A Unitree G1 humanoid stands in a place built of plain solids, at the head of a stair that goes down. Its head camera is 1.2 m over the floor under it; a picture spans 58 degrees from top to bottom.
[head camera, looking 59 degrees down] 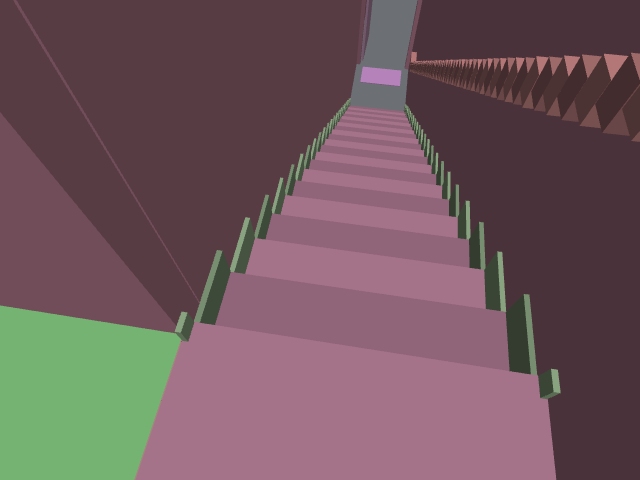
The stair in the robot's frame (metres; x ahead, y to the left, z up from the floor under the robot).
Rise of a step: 0.19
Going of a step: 0.27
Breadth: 1.01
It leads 9 degrees to the right of straight ahead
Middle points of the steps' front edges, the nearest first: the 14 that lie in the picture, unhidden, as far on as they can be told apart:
0.37 -0.11 0.00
0.63 -0.16 -0.19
0.89 -0.20 -0.39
1.15 -0.24 -0.58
1.42 -0.28 -0.78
1.68 -0.32 -0.97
1.94 -0.37 -1.17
2.20 -0.41 -1.36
2.46 -0.45 -1.56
2.72 -0.49 -1.75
2.99 -0.53 -1.95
3.25 -0.58 -2.14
3.51 -0.62 -2.34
3.77 -0.66 -2.53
